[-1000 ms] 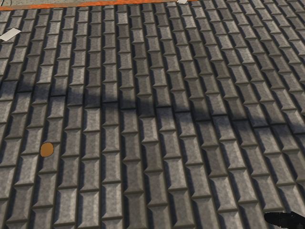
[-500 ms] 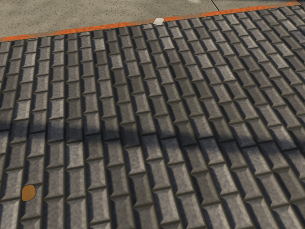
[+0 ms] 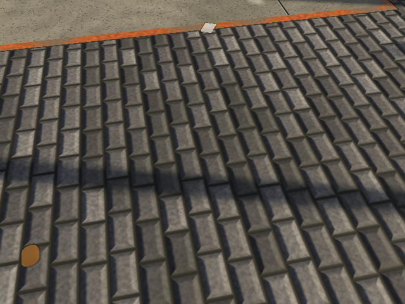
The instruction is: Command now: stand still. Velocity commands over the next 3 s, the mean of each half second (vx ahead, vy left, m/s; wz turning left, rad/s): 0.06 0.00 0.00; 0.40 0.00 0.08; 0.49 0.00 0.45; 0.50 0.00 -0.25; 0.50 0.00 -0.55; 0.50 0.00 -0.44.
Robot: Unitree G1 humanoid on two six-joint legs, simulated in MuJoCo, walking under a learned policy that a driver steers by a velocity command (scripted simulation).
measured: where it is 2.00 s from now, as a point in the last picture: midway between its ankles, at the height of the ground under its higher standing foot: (180, 230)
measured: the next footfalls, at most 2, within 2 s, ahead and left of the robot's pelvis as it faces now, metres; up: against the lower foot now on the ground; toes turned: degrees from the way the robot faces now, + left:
left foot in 1.04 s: +0.41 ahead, +0.11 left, +0.00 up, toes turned +7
right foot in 1.52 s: +0.73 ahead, -0.02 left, +0.00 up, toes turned +21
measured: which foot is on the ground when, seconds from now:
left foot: down 0.00-0.58, up 0.60-1.00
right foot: down 0.00-1.00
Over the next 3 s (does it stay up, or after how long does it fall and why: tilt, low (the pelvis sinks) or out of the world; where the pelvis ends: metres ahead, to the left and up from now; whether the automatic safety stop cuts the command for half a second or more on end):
stays up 1.32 0.04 -0.01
